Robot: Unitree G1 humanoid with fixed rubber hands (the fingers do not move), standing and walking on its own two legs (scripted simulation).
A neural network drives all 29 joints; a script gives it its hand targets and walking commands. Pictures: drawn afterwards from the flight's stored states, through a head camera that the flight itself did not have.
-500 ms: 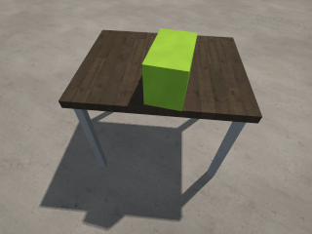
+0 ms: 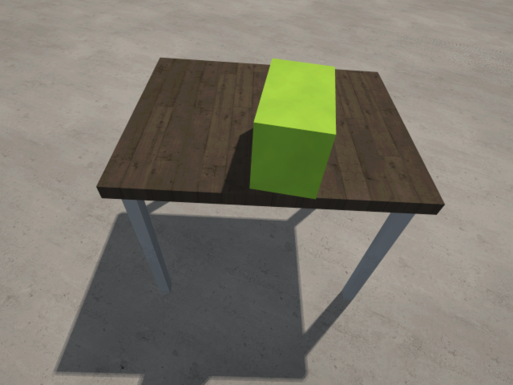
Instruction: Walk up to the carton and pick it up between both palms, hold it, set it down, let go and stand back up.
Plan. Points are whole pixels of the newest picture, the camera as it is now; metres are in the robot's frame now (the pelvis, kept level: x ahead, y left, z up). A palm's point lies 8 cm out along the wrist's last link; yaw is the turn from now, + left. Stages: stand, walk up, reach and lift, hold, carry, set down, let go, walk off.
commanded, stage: walk up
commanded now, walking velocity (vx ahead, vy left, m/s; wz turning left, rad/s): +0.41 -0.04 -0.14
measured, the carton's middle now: (293, 126) +0.70 -0.09 +0.00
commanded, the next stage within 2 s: none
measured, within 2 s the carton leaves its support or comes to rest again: neither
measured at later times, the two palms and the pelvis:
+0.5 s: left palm (171, 302) +0.30 +0.17 -0.16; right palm out of the picture +0.01 -0.22 -0.13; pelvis +0.18 -0.04 -0.02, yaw -1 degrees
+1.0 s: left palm (182, 337) +0.24 +0.14 -0.15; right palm (389, 345) +0.22 -0.26 -0.15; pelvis +0.26 -0.05 +0.00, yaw -1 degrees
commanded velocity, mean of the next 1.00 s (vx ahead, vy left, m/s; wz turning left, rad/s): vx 0.14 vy -0.08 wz -0.05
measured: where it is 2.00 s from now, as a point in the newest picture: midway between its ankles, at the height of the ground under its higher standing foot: outside the picture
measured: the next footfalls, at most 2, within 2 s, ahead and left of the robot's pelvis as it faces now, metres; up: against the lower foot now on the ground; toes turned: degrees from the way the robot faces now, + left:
right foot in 0.48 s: +0.29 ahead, -0.12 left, +0.00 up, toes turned -9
left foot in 1.00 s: +0.31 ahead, +0.04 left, +0.00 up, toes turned +1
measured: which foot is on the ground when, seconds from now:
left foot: down 0.00-0.48, up 0.50-0.98, down 1.00-1.00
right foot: up 0.00-0.46, down 0.48-1.00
